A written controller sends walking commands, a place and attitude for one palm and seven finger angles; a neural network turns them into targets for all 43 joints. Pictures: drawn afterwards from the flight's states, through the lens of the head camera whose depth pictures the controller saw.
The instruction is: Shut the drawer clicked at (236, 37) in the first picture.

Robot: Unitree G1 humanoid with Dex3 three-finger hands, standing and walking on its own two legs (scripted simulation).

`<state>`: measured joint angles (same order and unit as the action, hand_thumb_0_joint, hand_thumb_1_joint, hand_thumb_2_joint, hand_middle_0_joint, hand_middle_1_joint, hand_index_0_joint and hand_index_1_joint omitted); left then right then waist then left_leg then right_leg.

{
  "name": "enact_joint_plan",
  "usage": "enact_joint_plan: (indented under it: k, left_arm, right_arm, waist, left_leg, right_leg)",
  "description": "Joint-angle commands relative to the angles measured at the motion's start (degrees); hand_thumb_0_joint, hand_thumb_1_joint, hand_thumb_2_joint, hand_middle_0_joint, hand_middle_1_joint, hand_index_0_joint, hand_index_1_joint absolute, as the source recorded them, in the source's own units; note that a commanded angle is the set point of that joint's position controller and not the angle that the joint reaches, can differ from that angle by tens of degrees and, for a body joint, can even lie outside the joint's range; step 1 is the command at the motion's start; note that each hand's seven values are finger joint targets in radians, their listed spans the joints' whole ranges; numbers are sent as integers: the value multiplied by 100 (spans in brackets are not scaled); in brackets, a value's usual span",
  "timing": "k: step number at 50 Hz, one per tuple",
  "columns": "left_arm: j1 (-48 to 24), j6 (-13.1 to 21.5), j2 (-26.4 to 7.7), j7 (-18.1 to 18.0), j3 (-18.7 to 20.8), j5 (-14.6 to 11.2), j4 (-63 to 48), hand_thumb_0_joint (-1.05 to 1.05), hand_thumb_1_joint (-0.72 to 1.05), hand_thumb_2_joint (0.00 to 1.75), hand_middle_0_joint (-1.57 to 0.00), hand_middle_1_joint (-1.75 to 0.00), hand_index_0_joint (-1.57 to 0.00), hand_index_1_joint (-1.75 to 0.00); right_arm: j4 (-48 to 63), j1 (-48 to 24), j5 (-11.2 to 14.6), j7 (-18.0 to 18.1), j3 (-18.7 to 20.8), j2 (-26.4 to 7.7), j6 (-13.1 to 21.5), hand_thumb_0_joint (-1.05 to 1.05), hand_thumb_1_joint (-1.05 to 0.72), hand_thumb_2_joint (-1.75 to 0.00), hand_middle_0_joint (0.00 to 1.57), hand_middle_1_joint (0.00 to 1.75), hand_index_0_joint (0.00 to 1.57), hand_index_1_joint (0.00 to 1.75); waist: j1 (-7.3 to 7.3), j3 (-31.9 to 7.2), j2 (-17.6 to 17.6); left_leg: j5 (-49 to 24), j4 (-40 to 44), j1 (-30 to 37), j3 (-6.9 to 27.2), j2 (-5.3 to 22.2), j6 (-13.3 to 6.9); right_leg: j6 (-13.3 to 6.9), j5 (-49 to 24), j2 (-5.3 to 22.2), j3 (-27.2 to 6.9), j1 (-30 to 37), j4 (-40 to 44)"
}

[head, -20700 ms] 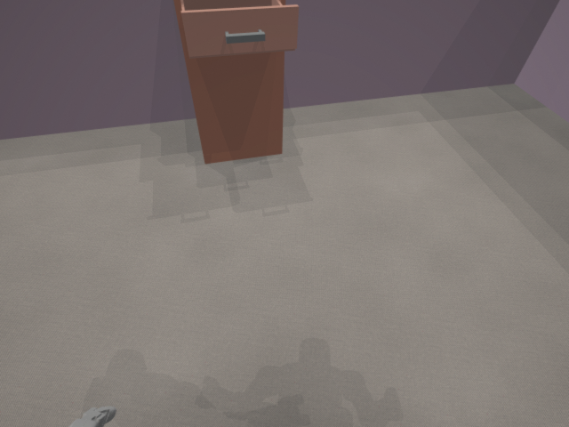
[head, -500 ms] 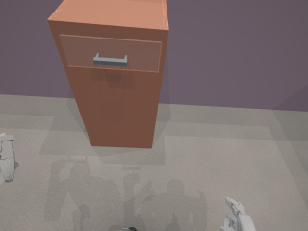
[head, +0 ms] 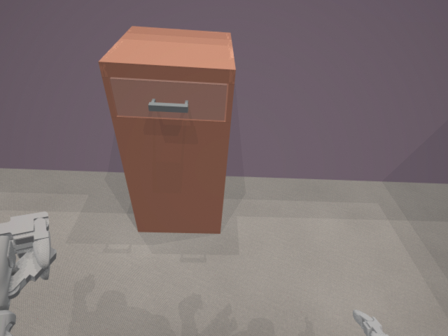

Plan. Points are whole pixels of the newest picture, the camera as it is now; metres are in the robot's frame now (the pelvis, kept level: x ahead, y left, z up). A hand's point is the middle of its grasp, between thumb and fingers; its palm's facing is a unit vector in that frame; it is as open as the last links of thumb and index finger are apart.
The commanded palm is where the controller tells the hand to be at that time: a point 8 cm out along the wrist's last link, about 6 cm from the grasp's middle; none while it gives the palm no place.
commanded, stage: stop stepping back and stand still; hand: left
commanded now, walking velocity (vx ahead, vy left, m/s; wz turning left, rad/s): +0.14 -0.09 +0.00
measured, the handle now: (169, 104) +0.84 +0.24 +0.02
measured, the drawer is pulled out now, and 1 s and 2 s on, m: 0.00 0.00 0.00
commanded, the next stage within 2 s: let the arm hang, fingers relaxed in 0.74 s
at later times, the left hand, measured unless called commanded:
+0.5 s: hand out of the picture +0.12 +0.28 +0.18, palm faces +0.41 -0.84 -0.37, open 3.3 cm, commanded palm +0.08 +0.31 +0.19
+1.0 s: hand out of the picture +0.13 +0.28 -0.05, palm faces +0.14 -0.91 -0.39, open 3.1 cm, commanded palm none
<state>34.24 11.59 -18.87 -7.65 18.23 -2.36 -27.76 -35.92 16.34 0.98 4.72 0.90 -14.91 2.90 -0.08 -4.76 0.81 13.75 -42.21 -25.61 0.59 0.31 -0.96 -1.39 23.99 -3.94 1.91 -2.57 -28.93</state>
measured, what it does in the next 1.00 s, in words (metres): steps on the spot: left foot, then right foot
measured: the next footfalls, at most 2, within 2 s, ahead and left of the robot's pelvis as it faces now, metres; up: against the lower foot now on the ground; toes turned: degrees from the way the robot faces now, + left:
left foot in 0.04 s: +0.11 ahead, +0.09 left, +0.00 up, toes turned +0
right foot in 0.36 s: +0.02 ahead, -0.07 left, +0.00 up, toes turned -4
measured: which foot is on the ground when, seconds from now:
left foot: up 0.00-0.02, down 0.04-0.36, up 0.38-0.52, down 0.54-1.00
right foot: down 0.00-0.08, up 0.10-0.34, down 0.36-1.00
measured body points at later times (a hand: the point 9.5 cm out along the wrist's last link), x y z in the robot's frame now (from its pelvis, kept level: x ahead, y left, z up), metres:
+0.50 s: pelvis -0.06 +0.04 +0.01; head -0.08 +0.06 +0.46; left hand +0.09 +0.33 +0.20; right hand +0.08 -0.20 -0.07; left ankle +0.00 +0.14 -0.70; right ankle -0.08 -0.07 -0.72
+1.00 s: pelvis -0.04 +0.05 -0.01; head -0.05 +0.02 +0.44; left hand +0.12 +0.32 -0.02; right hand +0.09 -0.20 -0.14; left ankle -0.02 +0.15 -0.72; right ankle -0.02 -0.06 -0.72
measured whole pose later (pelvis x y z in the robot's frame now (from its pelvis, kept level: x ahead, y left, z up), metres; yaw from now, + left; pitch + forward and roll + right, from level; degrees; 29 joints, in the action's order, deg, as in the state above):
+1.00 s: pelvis -0.04 +0.05 -0.01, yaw +2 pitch +0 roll +0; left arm 18.8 -1.6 -14.1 -1.5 6.5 2.3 17.0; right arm -45.9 11.6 -1.3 -0.9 0.8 -14.4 0.3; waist 1.0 -1.6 4.4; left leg 19.5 -40.8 -21.3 -1.8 0.4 -1.1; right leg -0.5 20.2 2.0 5.7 -20.0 -40.2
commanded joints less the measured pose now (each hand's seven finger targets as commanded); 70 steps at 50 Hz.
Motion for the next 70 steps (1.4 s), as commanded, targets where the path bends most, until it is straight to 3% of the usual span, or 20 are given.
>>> enact_joint_plan:
  k: [1,3,6,9,15,16,18,21,25,26,28,29,32,37,41,42,45,48,58,70]
  left_arm:
    - [-1308,441,-1380,-125,659,66,-1850,0,90,90,-140,-160,-140,-160]
    - [-985,567,-1404,-171,858,82,-2129,0,90,90,-140,-160,-140,-160]
    - [-492,641,-1456,-172,1083,-3,-2337,0,90,90,-140,-160,-140,-160]
    - [312,483,-1187,-186,1092,-77,-2185,0,90,90,-140,-160,-140,-160]
    - [848,45,-1057,-118,911,-117,-1523,0,90,90,-140,-160,-140,-160]
    - [732,-7,-1080,-124,850,-100,-1536,0,90,90,-140,-160,-140,-160]
    - [194,-57,-1284,-147,898,-141,-1753,0,90,90,-140,-160,-140,-160]
    - [-652,81,-1450,-242,1057,-28,-1859,0,90,90,-140,-160,-140,-160]
    - [-990,37,-862,-230,378,76,-1565,0,90,90,-140,-160,-140,-160]
    - [-1080,116,-982,-244,458,72,-1714,0,90,90,-140,-160,-140,-160]
    - [-1156,299,-1007,-292,532,140,-2147,0,90,90,-140,-160,-140,-160]
    - [-1085,381,-1165,-289,701,179,-2174,0,90,90,-140,-160,-140,-160]
    - [-418,374,-1367,-239,1049,115,-2145,0,90,90,-140,-160,-140,-160]
    - [650,319,-1130,-212,1041,72,-1864,0,90,90,-140,-160,-140,-160]
    - [149,304,-1292,-227,1160,-8,-1543,0,90,90,-140,-160,-140,-160]
    - [-707,-659,-491,586,-1061,614,2951,0,90,90,-140,-160,-140,-160]
    - [-846,-1145,90,731,-1216,470,3356,0,90,90,-128,-147,-128,-147]
    - [-1135,-1161,58,743,-1339,471,4169,0,90,90,-116,-134,-116,-134]
    - [-1500,-1144,123,636,-1496,323,7282,0,90,90,-76,-91,-76,-91]
    - [-1684,-1078,53,633,-1672,295,8745,0,90,90,-28,-39,-28,-39]
  right_arm:
    - [980,-1103,-75,130,58,-435,540,0,-90,-90,20,30,20,30]
    - [1012,-902,-97,96,68,-514,753,0,-90,-90,20,30,20,30]
    - [924,-749,-235,-13,33,-237,924,0,-90,-90,20,30,20,30]
    - [1039,-748,-203,-119,91,-253,893,0,-90,-90,20,30,20,30]
    - [1131,-989,-191,-56,106,-369,451,0,-90,-90,20,30,20,30]
    - [1105,-977,-191,-33,78,-295,373,0,-90,-90,20,30,20,30]
    - [908,-919,-196,8,105,-216,231,0,-90,-90,20,30,20,30]
    - [789,-930,-167,12,87,-240,417,0,-90,-90,20,30,20,30]
    - [708,-1084,-141,116,98,-283,464,0,-90,-90,20,30,20,30]
    - [726,-1035,-139,140,76,-347,545,0,-90,-90,20,30,20,30]
    - [845,-841,-145,93,56,-456,668,0,-90,-90,20,30,20,30]
    - [857,-803,-184,55,46,-322,722,0,-90,-90,20,30,20,30]
    - [836,-820,-174,-72,69,-206,815,0,-90,-90,20,30,20,30]
    - [965,-819,-107,-179,78,-292,701,0,-90,-90,20,30,20,30]
    - [882,-774,-151,-144,72,-216,566,0,-90,-90,20,30,20,30]
    - [-407,-829,-138,-666,407,-967,672,0,-90,-90,20,30,20,30]
    - [-398,-195,-143,-594,241,-365,72,0,-90,-90,20,30,20,30]
    - [-281,-410,-258,-495,164,-511,-75,0,-90,-90,20,30,20,30]
    - [-1314,-370,-268,-379,23,-152,-259,0,-90,-90,20,30,20,30]
    - [-2278,138,-189,-335,33,-141,-331,0,-90,-90,20,30,20,30]
  waist:
    - [149,1546,374]
    - [15,877,1914]
    - [-1,-198,1709]
    - [-7,-532,851]
    - [41,43,875]
    - [49,102,345]
    - [79,345,-1398]
    - [159,294,-1133]
    - [244,908,-41]
    - [207,926,642]
    - [181,924,2529]
    - [146,925,2008]
    - [63,552,849]
    - [42,140,855]
    - [163,299,-644]
    - [388,366,-444]
    - [278,-37,-754]
    - [66,100,-1610]
    - [-55,194,1125]
    - [61,756,-173]
  left_leg:
    - [-155,1243,1087,256,240,-20]
    - [-564,2479,1510,1320,801,-233]
    - [678,3355,1645,2409,1484,-269]
    - [1365,3473,1552,1466,1228,-267]
    - [2204,3125,209,249,528,432]
    - [1981,2306,152,43,320,372]
    - [798,-781,182,-277,-76,187]
    - [703,-1260,-513,72,274,85]
    - [622,837,1364,-447,231,-18]
    - [777,1455,1537,-305,262,-51]
    - [1627,3010,1573,2451,1736,-713]
    - [1181,3170,1331,2571,1931,-954]
    - [1279,3099,757,2009,1764,-848]
    - [1000,2279,3,241,984,-252]
    - [660,558,323,-163,203,78]
    - [342,-483,203,-32,510,101]
    - [-528,255,818,165,432,7]
    - [-1178,549,674,395,508,-210]
    - [-407,1897,808,387,485,-128]
    - [-375,2125,1459,169,522,-64]
  right_leg:
    - [-360,-175,1102,-587,-2514,1041]
    - [13,-322,296,-219,-1975,-259]
    - [99,712,216,-552,-1597,-1908]
    - [112,418,154,-145,-1079,-1120]
    - [-124,551,-160,546,-2,516]
    - [-304,575,192,180,-172,961]
    - [-1074,1386,2055,-2001,-1683,2201]
    - [-1122,434,2144,-1648,-1099,1741]
    - [-622,1510,1430,-428,-2632,1018]
    - [-475,1132,1120,-263,-2578,374]
    - [50,782,285,177,-3000,-1702]
    - [89,642,289,-103,-2858,-2420]
    - [124,278,564,-332,-2053,-2181]
    - [142,-642,377,266,-152,60]
    - [-517,-87,1736,-1795,-1185,1506]
    - [-600,-2390,2288,-1008,-1974,338]
    - [-265,-1892,1373,-249,-2049,-368]
    - [-150,-2431,1220,-274,-1603,-234]
    - [-119,-1295,1011,-303,-581,522]
    - [-150,-874,1102,-310,-1077,1241]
